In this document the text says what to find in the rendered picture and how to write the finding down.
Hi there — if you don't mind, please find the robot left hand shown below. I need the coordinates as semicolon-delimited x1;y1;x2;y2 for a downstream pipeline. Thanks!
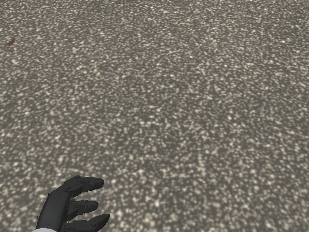
36;175;110;232

